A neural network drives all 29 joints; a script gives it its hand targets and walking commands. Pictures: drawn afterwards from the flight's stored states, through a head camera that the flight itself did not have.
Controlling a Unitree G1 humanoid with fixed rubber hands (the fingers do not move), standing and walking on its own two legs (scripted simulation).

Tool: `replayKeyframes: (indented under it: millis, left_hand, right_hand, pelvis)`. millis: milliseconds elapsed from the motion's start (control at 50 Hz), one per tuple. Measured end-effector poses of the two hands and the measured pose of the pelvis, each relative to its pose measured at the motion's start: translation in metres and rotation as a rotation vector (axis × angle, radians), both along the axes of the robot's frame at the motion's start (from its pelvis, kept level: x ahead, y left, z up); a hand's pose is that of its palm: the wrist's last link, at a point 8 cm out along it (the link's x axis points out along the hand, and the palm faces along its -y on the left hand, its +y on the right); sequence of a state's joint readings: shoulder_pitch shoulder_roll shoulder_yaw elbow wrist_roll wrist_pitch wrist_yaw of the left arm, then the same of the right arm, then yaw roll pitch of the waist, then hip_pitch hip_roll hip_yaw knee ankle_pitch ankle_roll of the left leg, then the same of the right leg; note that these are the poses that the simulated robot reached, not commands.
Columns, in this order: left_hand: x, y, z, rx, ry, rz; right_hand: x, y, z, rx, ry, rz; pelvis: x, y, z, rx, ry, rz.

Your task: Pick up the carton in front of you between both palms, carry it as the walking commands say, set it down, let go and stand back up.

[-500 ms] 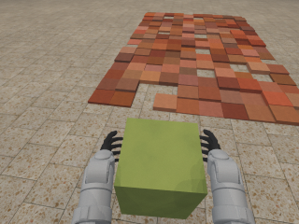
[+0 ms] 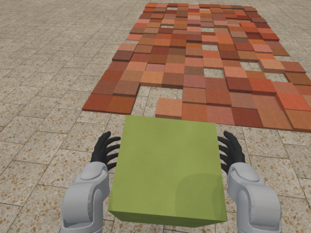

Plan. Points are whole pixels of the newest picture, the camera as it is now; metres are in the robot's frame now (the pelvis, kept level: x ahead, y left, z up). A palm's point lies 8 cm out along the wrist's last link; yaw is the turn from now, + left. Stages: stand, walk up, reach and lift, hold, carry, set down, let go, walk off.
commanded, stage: carry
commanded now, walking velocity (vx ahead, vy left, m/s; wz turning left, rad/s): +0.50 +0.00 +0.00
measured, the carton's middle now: (163, 176) +0.26 +0.01 +0.02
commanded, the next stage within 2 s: none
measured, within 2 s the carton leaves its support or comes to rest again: neither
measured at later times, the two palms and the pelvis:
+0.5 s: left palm (140, 97) +0.52 +0.10 +0.07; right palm (229, 101) +0.52 -0.20 +0.07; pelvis +0.30 -0.05 -0.01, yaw +0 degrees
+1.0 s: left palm (145, 46) +0.88 +0.12 +0.09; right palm (209, 48) +0.87 -0.18 +0.09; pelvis +0.64 -0.01 -0.01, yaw -3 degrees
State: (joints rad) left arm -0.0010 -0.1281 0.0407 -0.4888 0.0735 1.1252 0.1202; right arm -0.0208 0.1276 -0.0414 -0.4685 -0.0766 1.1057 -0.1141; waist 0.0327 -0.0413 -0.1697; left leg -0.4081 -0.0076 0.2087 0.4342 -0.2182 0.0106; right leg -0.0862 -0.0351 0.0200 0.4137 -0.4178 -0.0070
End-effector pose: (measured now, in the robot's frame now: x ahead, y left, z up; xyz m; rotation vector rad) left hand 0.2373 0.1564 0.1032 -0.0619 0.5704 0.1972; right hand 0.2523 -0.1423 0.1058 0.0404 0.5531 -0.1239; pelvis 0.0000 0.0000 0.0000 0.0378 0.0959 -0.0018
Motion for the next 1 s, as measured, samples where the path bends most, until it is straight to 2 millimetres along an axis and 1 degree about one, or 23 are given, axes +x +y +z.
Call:
replayKeyframes:
  millis: [40, 80, 120, 180, 260, 300, 360, 420, 460, 520, 580, 620, 700, 780, 860, 920, 960, 1000]
  left_hand:
    - [0.017, 0.005, -0.010, -0.020, 0.020, 0.004]
    - [0.034, 0.004, -0.016, -0.029, 0.072, -0.008]
    - [0.054, -0.001, -0.018, -0.033, 0.113, -0.034]
    - [0.088, -0.010, -0.016, -0.036, 0.133, -0.069]
    - [0.136, -0.018, -0.013, -0.024, 0.113, -0.061]
    - [0.160, -0.022, -0.014, -0.023, 0.101, -0.048]
    - [0.198, -0.032, -0.017, -0.025, 0.082, -0.037]
    - [0.239, -0.046, -0.024, -0.026, 0.050, -0.036]
    - [0.264, -0.054, -0.030, -0.020, 0.061, -0.038]
    - [0.291, -0.056, -0.032, -0.019, 0.115, -0.003]
    - [0.318, -0.055, -0.025, -0.018, 0.137, 0.031]
    - [0.340, -0.056, -0.019, -0.013, 0.130, 0.041]
    - [0.394, -0.058, -0.007, -0.006, 0.096, 0.031]
    - [0.455, -0.057, -0.003, -0.011, 0.057, 0.001]
    - [0.523, -0.049, -0.008, -0.034, 0.022, -0.023]
    - [0.581, -0.039, -0.016, -0.056, -0.023, -0.040]
    - [0.617, -0.036, -0.019, -0.068, -0.016, -0.054]
    - [0.648, -0.035, -0.014, -0.068, 0.004, -0.071]
  right_hand:
    - [0.014, 0.004, -0.011, -0.001, 0.027, -0.011]
    - [0.023, 0.002, -0.021, 0.014, 0.083, -0.042]
    - [0.032, -0.004, -0.025, 0.031, 0.126, -0.084]
    - [0.052, -0.012, -0.022, 0.046, 0.145, -0.137]
    - [0.095, -0.023, -0.015, 0.048, 0.121, -0.165]
    - [0.122, -0.028, -0.014, 0.045, 0.107, -0.162]
    - [0.165, -0.038, -0.018, 0.049, 0.087, -0.145]
    - [0.213, -0.050, -0.028, 0.060, 0.055, -0.119]
    - [0.245, -0.056, -0.037, 0.068, 0.063, -0.099]
    - [0.284, -0.057, -0.038, 0.057, 0.116, -0.058]
    - [0.320, -0.056, -0.031, 0.046, 0.137, -0.020]
    - [0.345, -0.057, -0.025, 0.040, 0.130, -0.006]
    - [0.396, -0.059, -0.015, 0.036, 0.096, -0.012]
    - [0.447, -0.059, -0.010, 0.041, 0.059, -0.046]
    - [0.507, -0.051, -0.011, 0.039, 0.027, -0.077]
    - [0.559, -0.042, -0.014, 0.030, -0.018, -0.098]
    - [0.589, -0.038, -0.015, 0.020, -0.010, -0.113]
    - [0.615, -0.037, -0.011, 0.022, 0.011, -0.130]
  pelvis:
    - [0.021, 0.005, -0.007, 0.008, 0.000, -0.018]
    - [0.039, 0.009, -0.005, 0.001, 0.000, -0.035]
    - [0.058, 0.011, 0.000, -0.008, 0.001, -0.041]
    - [0.089, 0.011, 0.008, -0.024, 0.001, -0.042]
    - [0.136, 0.004, 0.013, -0.041, 0.000, -0.039]
    - [0.161, -0.003, 0.011, -0.043, -0.004, -0.038]
    - [0.204, -0.015, 0.004, -0.042, -0.015, -0.035]
    - [0.250, -0.031, -0.012, -0.046, -0.033, -0.020]
    - [0.276, -0.040, -0.016, -0.063, -0.033, -0.011]
    - [0.307, -0.050, -0.007, -0.051, -0.024, 0.011]
    - [0.341, -0.056, 0.006, -0.036, -0.019, 0.018]
    - [0.365, -0.058, 0.012, -0.025, -0.016, 0.015]
    - [0.417, -0.058, 0.017, -0.015, -0.013, 0.007]
    - [0.475, -0.051, 0.012, -0.020, -0.018, -0.001]
    - [0.540, -0.039, -0.002, -0.029, -0.029, -0.016]
    - [0.591, -0.026, -0.020, -0.022, -0.047, -0.035]
    - [0.617, -0.019, -0.021, -0.015, -0.044, -0.044]
    - [0.638, -0.014, -0.014, -0.025, -0.038, -0.055]
